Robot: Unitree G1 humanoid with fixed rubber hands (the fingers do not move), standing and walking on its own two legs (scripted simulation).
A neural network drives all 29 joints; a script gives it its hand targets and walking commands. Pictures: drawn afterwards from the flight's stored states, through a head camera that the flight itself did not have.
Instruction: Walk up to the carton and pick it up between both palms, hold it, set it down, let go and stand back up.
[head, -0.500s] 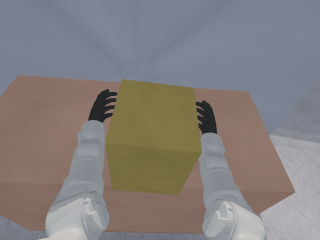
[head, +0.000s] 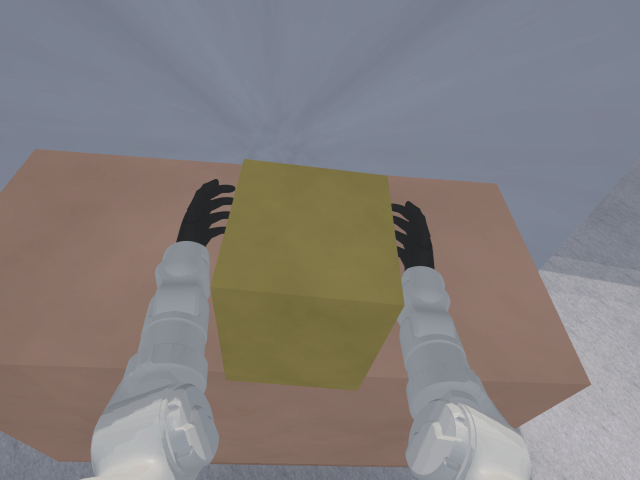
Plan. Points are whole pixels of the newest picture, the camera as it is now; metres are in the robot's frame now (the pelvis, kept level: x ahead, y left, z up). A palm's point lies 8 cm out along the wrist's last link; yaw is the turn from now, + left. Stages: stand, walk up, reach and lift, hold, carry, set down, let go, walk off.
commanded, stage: reach and lift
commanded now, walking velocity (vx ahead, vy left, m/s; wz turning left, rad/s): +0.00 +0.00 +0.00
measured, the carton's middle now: (303, 281) +0.39 +0.02 +0.01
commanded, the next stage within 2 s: none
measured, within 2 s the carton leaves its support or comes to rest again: leaves its support in 0.46 s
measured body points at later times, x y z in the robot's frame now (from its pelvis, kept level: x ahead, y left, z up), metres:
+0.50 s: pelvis +0.00 +0.00 +0.00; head +0.02 +0.03 +0.45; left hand +0.42 +0.16 +0.09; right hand +0.40 -0.13 +0.07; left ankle +0.04 +0.08 -0.75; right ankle -0.03 -0.10 -0.75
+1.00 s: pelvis -0.01 -0.01 +0.00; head -0.02 +0.03 +0.45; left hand +0.40 +0.16 +0.13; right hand +0.39 -0.13 +0.11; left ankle +0.04 +0.08 -0.75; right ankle -0.03 -0.10 -0.75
